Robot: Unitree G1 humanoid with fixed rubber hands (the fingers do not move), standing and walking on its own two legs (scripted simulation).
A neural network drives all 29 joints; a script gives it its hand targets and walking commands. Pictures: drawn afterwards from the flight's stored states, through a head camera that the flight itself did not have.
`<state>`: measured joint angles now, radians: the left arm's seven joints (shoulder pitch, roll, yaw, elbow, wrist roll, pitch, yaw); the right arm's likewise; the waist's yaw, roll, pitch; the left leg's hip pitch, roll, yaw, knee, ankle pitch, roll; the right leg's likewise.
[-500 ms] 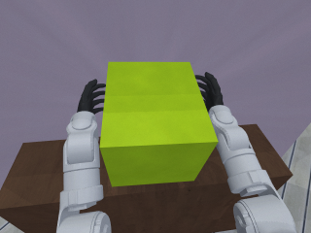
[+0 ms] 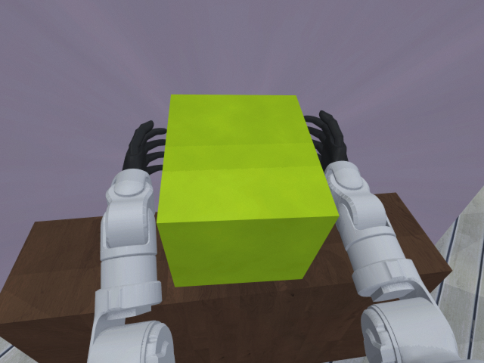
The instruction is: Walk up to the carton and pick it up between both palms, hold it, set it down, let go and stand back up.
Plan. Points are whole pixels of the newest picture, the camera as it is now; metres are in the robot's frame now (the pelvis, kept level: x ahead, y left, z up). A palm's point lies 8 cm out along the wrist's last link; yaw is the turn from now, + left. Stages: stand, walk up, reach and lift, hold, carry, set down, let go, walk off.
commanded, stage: hold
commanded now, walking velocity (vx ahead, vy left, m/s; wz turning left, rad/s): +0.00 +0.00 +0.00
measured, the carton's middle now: (237, 188) +0.36 +0.01 +0.13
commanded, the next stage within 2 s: none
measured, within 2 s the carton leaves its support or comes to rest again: neither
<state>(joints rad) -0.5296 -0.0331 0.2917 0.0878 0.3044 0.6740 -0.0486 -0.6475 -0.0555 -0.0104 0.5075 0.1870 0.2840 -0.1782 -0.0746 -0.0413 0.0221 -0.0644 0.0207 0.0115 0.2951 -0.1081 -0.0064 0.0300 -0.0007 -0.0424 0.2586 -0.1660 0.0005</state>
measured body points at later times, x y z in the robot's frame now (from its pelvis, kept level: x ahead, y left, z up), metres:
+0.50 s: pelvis +0.01 +0.00 +0.00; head -0.03 +0.02 +0.45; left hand +0.37 +0.17 +0.17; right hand +0.38 -0.15 +0.18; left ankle +0.04 +0.12 -0.75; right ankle -0.01 -0.12 -0.75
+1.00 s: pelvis +0.00 +0.00 +0.00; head -0.04 +0.02 +0.45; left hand +0.37 +0.16 +0.18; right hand +0.38 -0.15 +0.18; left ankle +0.04 +0.12 -0.75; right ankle -0.01 -0.12 -0.75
